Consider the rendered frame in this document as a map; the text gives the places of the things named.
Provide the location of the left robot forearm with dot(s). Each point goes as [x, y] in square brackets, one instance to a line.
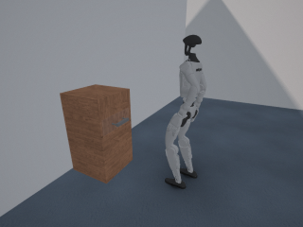
[191, 97]

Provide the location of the robot right thigh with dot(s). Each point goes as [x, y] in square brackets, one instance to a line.
[183, 140]

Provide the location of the robot right hand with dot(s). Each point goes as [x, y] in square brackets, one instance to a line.
[192, 119]

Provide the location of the drawer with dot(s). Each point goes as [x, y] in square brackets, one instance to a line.
[106, 123]

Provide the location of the left robot upper arm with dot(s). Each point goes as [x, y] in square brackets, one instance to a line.
[186, 69]

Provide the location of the right robot forearm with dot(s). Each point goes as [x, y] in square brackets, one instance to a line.
[199, 99]

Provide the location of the right robot upper arm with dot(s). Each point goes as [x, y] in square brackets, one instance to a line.
[202, 80]

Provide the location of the humanoid robot torso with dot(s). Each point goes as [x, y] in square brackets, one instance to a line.
[184, 85]

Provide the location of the handle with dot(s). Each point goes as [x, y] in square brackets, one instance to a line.
[121, 105]
[123, 137]
[121, 122]

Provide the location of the cabinet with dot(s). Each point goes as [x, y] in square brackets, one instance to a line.
[97, 156]

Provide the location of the robot left hand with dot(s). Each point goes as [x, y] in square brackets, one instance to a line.
[176, 121]

